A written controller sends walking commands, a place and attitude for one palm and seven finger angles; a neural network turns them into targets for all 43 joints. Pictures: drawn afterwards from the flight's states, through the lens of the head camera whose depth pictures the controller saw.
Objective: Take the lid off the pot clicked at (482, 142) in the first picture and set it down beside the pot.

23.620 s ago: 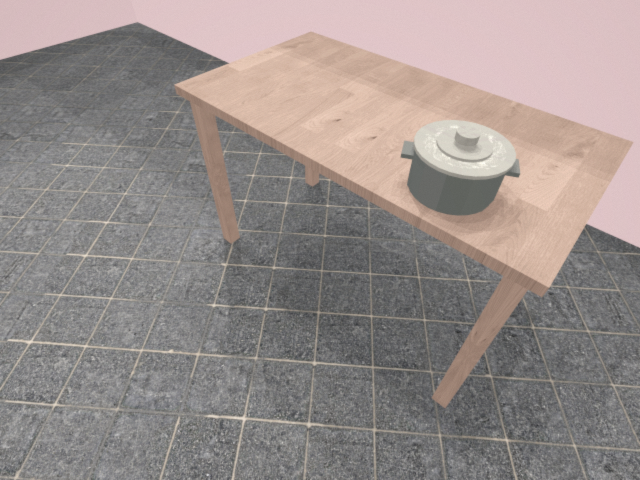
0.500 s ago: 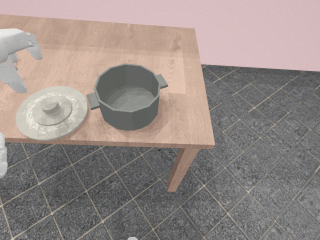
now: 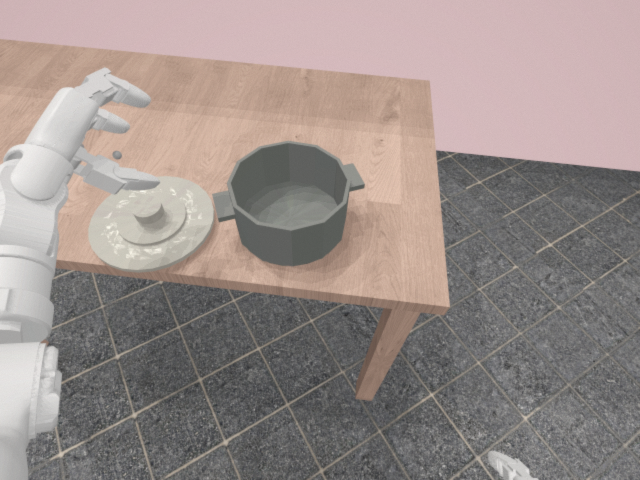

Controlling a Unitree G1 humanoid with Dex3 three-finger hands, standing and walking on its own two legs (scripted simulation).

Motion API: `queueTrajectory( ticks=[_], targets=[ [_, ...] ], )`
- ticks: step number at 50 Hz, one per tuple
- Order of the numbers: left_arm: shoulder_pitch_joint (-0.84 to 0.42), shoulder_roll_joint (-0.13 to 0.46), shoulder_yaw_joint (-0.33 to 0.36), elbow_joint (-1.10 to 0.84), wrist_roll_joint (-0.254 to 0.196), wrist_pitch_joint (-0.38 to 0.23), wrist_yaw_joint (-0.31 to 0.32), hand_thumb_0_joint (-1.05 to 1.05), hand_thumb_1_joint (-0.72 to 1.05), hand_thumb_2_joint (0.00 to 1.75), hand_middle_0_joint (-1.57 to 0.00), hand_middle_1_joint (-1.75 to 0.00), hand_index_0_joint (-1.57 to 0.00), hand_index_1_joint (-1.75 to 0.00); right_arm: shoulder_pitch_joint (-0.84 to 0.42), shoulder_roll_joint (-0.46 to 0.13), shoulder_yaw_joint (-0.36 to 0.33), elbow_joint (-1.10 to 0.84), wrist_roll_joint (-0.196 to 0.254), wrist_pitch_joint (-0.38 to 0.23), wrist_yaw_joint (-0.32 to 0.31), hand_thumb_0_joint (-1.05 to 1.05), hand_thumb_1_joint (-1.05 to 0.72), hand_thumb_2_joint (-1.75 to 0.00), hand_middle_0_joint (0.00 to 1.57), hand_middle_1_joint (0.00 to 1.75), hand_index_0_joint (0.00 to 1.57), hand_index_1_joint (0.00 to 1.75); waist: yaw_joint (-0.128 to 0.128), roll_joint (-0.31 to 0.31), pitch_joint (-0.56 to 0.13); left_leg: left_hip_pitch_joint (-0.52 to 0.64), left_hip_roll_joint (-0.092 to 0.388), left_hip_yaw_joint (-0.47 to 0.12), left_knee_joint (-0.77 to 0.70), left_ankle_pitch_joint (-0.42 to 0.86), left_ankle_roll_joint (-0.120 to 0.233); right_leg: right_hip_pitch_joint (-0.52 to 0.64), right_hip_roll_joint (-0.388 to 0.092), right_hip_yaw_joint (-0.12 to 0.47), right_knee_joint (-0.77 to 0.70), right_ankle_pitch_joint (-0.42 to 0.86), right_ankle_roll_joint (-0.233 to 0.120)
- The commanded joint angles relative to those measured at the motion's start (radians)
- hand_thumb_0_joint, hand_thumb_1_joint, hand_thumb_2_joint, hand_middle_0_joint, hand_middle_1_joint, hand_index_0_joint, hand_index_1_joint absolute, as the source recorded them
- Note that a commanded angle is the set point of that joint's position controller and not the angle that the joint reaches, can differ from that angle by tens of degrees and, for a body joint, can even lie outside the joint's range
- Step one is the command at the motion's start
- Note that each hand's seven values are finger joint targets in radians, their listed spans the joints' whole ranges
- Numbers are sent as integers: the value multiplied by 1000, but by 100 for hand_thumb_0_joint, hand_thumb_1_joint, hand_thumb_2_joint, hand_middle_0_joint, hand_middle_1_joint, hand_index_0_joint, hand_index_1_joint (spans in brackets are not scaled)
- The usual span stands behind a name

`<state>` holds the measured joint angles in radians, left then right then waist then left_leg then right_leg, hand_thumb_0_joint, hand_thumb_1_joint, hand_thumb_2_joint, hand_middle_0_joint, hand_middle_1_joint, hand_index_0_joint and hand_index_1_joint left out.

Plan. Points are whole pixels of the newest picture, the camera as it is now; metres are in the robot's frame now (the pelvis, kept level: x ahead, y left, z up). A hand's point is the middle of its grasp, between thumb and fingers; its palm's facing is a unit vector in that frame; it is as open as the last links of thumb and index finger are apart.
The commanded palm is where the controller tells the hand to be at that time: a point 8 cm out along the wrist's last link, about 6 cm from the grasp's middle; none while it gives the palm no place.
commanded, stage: draw the hand back to the body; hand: left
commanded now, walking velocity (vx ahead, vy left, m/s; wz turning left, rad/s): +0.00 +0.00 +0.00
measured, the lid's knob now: (148, 209) +0.51 +0.31 -0.03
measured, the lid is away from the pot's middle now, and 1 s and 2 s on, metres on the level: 0.24 0.24 0.24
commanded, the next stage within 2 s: step back with the hand held close in 1.66 s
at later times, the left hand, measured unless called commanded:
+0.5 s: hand (125, 175) +0.38 +0.23 +0.17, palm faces +0.43 -0.86 -0.28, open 9.4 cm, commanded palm +0.33 +0.27 +0.19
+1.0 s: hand (134, 254) +0.29 +0.20 +0.17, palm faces +0.45 -0.85 -0.27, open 7.5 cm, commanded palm +0.23 +0.23 +0.18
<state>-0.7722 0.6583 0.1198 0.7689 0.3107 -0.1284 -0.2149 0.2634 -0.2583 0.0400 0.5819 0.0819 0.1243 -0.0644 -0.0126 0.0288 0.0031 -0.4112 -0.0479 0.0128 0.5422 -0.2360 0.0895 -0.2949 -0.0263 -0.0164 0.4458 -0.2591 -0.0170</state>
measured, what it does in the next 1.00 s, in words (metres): shifts its weight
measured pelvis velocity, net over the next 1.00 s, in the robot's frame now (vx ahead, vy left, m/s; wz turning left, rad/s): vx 0.02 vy -0.08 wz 0.00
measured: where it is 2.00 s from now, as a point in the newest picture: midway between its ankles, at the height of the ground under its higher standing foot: outside the picture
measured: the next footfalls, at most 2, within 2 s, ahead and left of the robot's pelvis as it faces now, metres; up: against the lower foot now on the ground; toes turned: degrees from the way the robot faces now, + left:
none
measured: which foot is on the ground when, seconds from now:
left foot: down 0.00-1.00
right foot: down 0.00-1.00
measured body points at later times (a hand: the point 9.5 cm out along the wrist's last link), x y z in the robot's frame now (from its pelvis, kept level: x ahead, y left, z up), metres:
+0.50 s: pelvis +0.03 -0.05 +0.01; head +0.03 -0.07 +0.46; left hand +0.35 +0.28 +0.19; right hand +0.15 -0.32 -0.10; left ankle +0.02 +0.05 -0.73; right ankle -0.02 -0.17 -0.73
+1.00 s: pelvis +0.02 -0.08 +0.01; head +0.00 -0.11 +0.46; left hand +0.26 +0.24 +0.19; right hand +0.20 -0.31 -0.08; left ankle +0.02 +0.05 -0.73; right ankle -0.02 -0.17 -0.73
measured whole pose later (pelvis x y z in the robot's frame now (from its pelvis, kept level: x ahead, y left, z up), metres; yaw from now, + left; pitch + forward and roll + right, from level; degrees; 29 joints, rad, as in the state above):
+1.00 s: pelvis +0.02 -0.08 +0.01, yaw +0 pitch -4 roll +0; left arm 0.05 0.36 0.34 0.01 -0.11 -0.07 0.08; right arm 0.16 -0.25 0.02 0.67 0.04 -0.08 -0.07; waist 0.04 0.07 0.02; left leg -0.12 0.02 -0.01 0.39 -0.21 -0.01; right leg -0.03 0.04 -0.03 0.36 -0.26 -0.04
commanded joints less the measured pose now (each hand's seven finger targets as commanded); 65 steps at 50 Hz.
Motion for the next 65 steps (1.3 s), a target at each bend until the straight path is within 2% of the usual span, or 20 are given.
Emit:
queueTrajectory(
  ticks=[1,2,5,7,10,12,15,18,22,25,27,31,38,39,44,47,50,57,60,65],
  targets=[
    [-415,155,171,-241,-274,-30,211,0,10,47,-29,-95,-29,-95,18,-173,-42,-69,-16,-92,-26,0,-90,-90,20,30,20,30,-50,34,-317,427,110,-131,-130,98,-64,-53,46,-7,-75,111,-41],
    [-429,171,195,-306,-287,-37,230,0,12,48,-29,-94,-29,-94,11,-169,-41,-68,-20,-108,-21,0,-90,-90,20,30,20,30,-41,115,-327,449,109,-129,-133,136,-73,-37,44,-7,-76,124,-44],
    [-313,193,263,-411,-309,-41,269,0,18,51,-28,-89,-28,-89,-13,-160,-38,-72,-34,-146,-9,0,-90,-90,20,30,20,30,-16,187,-336,474,105,-119,-129,268,-88,31,47,-10,-82,185,-46],
    [-180,190,302,-469,-329,-33,281,0,22,53,-27,-85,-27,-85,-21,-158,-43,-74,-38,-161,-1,0,-90,-90,20,30,20,30,0,147,-354,477,105,-97,-119,378,-87,91,49,-15,-80,256,-40],
    [-59,104,268,-477,-352,-13,281,0,28,57,-27,-80,-27,-80,-32,-157,-52,-65,-39,-171,8,0,-90,-90,20,30,20,30,-5,80,-281,438,104,-69,-119,411,-79,102,53,-17,-85,293,-31],
    [-30,129,295,-512,-359,-4,284,0,33,59,-26,-77,-26,-77,-35,-163,-57,-62,-36,-171,8,0,-90,-90,20,30,20,30,-2,42,-287,424,97,-53,-120,396,-70,129,53,-17,-86,316,-28],
    [11,120,300,-622,-364,-4,288,0,39,62,-26,-72,-26,-72,-56,-157,-59,-63,-37,-183,7,0,-90,-90,20,30,20,30,0,105,-306,454,87,-41,-113,453,-67,153,51,-14,-85,355,-25],
    [114,103,313,-618,-373,15,295,0,45,66,-25,-67,-25,-67,-65,-155,-62,-53,-35,-183,5,0,-90,-90,20,30,20,30,6,31,-267,419,78,-24,-112,425,-53,177,52,-14,-88,386,-20],
    [135,96,309,-710,-381,12,297,0,53,70,-24,-60,-24,-60,-99,-147,-60,-55,-30,-189,0,0,-90,-90,20,30,20,30,10,62,-263,417,59,-2,-118,376,-45,202,46,-5,-93,412,-15],
    [219,68,308,-682,-390,19,302,0,59,73,-23,-55,-23,-55,-116,-140,-59,-45,-31,-193,-5,0,-90,-90,20,30,20,30,10,22,-208,386,50,12,-122,324,-38,197,44,-1,-102,411,-8],
    [246,90,335,-709,-398,19,306,0,63,76,-23,-52,-23,-52,-127,-140,-59,-49,-31,-195,-8,0,-90,-90,20,30,20,30,20,-24,-217,373,48,12,-129,297,-34,221,39,3,-103,419,-2],
    [279,76,336,-822,-402,1,304,0,72,80,-22,-45,-22,-45,-163,-121,-54,-59,-31,-209,-8,0,-90,-90,20,30,20,30,26,54,-234,401,39,19,-129,299,-36,240,30,12,-106,441,3],
    [430,17,328,-827,-418,7,301,0,86,88,-20,-33,-20,-33,-192,-110,-50,-60,-35,-222,-13,0,-90,-90,20,30,20,30,36,-37,-160,378,39,20,-142,240,-32,219,29,12,-123,396,13],
    [423,29,336,-887,-420,-4,301,0,88,89,-20,-32,-20,-32,-205,-106,-50,-65,-33,-227,-13,0,-90,-90,20,30,20,30,35,7,-171,394,39,22,-139,242,-34,222,26,19,-132,395,12],
    [523,-23,321,-960,-423,-12,304,0,90,90,-20,-30,-20,-30,-215,-95,-49,-66,-41,-245,-13,0,-90,-90,20,30,20,30,37,29,-151,415,40,23,-141,259,-36,211,28,12,-138,398,8],
    [578,-42,319,-977,-430,-9,302,0,90,90,-20,-30,-20,-30,-224,-93,-49,-70,-42,-250,-16,0,-90,-90,20,30,20,30,41,-21,-120,402,44,19,-154,224,-35,200,30,8,-146,349,10],
    [629,-44,325,-1085,-428,-27,305,0,90,90,-20,-30,-20,-30,-231,-86,-48,-76,-47,-264,-15,0,-90,-90,20,30,20,30,48,57,-152,430,42,16,-156,242,-38,216,28,7,-145,346,3],
    [816,-100,302,-1118,-430,-23,300,0,90,90,-20,-30,-20,-30,-241,-79,-49,-81,-54,-273,-16,0,-90,-90,20,30,20,30,54,-22,-84,411,49,9,-167,221,-38,190,33,-4,-157,299,4],
    [858,-103,296,-1199,-427,-32,301,0,90,90,-20,-30,-20,-30,-246,-75,-47,-84,-58,-281,-14,0,-90,-90,20,30,20,30,55,44,-80,415,50,3,-173,197,-43,185,32,-3,-166,255,-1],
    [982,-128,284,-1270,-422,-34,303,0,90,90,-20,-30,-20,-30,-243,-71,-47,-90,-65,-293,-12,0,-90,-90,20,30,20,30,59,20,-66,406,56,-4,-180,195,-47,184,32,-10,-165,241,-3]
  ],
)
